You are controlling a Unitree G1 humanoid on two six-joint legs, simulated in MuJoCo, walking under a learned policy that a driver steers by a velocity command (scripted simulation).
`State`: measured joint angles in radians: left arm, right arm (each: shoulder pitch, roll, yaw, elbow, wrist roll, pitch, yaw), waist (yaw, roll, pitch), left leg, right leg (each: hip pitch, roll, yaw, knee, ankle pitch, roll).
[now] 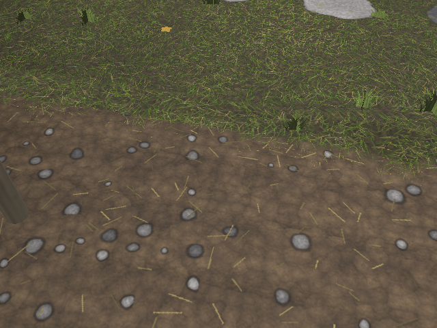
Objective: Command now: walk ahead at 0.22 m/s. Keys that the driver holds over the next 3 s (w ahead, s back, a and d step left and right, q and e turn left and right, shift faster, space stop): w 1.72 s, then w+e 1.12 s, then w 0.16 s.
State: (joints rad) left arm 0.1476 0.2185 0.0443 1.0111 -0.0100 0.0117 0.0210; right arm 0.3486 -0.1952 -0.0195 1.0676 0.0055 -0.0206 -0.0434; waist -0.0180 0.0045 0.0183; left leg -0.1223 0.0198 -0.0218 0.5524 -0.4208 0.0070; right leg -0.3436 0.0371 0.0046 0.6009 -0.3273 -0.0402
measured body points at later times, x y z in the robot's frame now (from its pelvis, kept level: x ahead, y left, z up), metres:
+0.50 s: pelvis +0.16 -0.01 +0.01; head +0.18 -0.01 +0.46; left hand +0.10 +0.24 -0.13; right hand +0.35 -0.25 -0.10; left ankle +0.34 +0.15 -0.68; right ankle +0.06 -0.11 -0.73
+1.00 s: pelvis +0.43 +0.07 +0.02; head +0.45 +0.07 +0.47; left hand +0.59 +0.33 -0.10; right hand +0.43 -0.20 -0.12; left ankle +0.39 +0.14 -0.73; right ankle +0.62 -0.12 -0.66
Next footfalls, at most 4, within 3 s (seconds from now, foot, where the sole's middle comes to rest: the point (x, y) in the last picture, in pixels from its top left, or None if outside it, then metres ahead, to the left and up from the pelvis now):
0.64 left None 0.43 0.14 -0.77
1.22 right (248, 259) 0.76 -0.08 -0.77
1.76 left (179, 189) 1.07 0.17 -0.77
2.34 right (244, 141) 1.33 -0.10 -0.77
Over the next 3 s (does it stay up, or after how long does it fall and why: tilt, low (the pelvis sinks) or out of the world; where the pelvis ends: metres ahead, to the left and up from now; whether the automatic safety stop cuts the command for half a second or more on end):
stays up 1.56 -0.08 0.01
